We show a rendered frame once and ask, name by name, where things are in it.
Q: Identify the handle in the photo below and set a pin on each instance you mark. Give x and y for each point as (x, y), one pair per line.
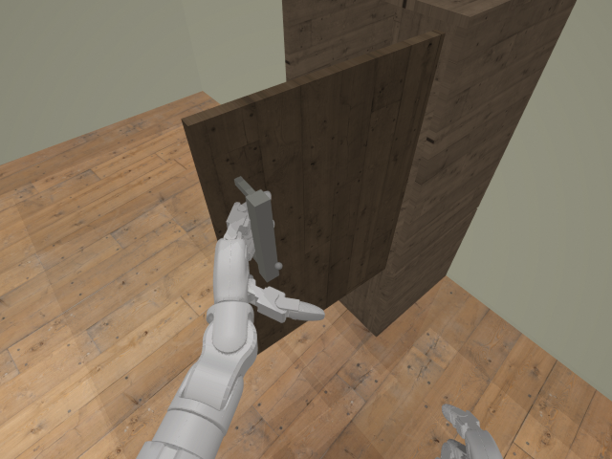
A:
(261, 216)

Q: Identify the robot right hand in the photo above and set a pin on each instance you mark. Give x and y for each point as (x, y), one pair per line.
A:
(479, 442)

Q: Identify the robot left forearm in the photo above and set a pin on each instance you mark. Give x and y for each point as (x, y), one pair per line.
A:
(200, 414)

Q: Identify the robot left hand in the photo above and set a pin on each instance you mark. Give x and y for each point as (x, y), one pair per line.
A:
(231, 274)

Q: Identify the cupboard door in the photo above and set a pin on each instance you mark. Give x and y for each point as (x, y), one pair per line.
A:
(335, 149)

